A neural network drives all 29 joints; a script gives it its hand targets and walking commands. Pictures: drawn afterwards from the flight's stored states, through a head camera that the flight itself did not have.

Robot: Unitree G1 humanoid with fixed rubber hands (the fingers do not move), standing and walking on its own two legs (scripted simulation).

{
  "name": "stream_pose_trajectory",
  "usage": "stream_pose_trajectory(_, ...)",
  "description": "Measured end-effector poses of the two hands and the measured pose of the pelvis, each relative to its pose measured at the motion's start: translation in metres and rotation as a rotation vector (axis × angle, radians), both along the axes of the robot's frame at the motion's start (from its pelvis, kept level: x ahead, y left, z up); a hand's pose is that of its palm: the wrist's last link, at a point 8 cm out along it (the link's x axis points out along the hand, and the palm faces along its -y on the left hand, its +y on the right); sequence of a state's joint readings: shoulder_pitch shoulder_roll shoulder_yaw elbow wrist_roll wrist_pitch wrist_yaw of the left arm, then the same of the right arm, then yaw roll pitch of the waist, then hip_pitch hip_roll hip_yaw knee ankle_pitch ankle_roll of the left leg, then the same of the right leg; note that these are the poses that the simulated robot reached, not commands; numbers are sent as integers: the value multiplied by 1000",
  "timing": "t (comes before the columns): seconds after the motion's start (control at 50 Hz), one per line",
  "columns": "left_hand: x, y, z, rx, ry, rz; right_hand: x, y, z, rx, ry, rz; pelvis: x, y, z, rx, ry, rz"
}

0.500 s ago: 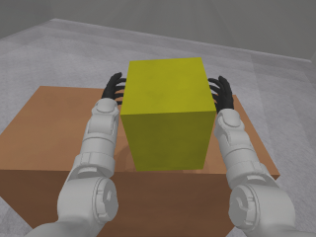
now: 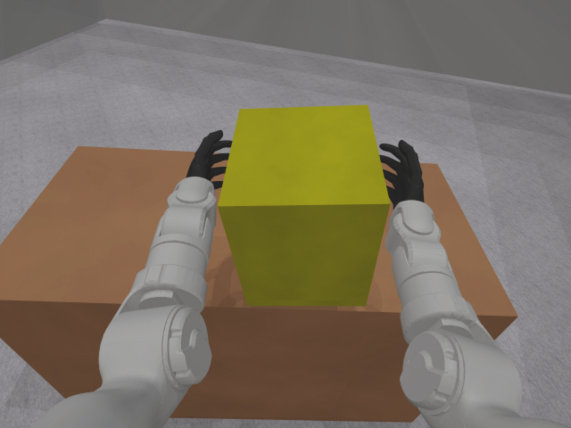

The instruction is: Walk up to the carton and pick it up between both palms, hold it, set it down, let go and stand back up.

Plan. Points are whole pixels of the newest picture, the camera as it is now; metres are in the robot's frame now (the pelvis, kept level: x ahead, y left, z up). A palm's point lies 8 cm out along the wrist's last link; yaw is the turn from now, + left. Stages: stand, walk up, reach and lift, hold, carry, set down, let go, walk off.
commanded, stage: set down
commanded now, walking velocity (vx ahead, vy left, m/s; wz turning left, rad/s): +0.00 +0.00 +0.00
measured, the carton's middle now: (304, 210) +0.44 -0.03 +0.09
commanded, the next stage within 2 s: none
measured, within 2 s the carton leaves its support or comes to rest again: rests again in 1.78 s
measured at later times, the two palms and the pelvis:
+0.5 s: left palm (212, 189) +0.45 +0.12 +0.13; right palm (404, 204) +0.41 -0.17 +0.13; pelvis +0.01 +0.00 +0.00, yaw -1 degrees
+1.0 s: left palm (221, 196) +0.46 +0.11 +0.10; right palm (404, 211) +0.42 -0.18 +0.11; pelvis +0.02 +0.00 +0.00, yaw -1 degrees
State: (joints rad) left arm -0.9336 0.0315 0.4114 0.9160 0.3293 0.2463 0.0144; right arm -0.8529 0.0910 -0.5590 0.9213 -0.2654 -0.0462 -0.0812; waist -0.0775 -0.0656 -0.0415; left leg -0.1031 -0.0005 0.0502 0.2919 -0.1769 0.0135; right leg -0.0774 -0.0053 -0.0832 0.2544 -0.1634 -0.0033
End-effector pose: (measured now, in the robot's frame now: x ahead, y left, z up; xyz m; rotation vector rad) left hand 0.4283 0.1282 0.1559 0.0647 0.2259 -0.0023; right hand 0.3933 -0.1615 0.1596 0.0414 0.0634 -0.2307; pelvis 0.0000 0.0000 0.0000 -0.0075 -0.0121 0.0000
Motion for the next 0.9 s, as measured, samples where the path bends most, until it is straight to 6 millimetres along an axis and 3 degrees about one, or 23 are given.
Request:
stream_pose_trajectory(0.46,18,-10,-28,-5,44,-10,15,-10,-24,-4,45,-13,11,0,-1,-2,75,-9)
stream_pose_trajectory(0.8,33,-19,-33,-17,46,-25,24,-17,-29,-13,46,-30,15,-2,-2,2,123,-13)
stream_pose_trajectory(0.9,34,-20,-45,-30,87,-30,24,-19,-38,-8,84,-34,15,-2,-1,4,121,-17)
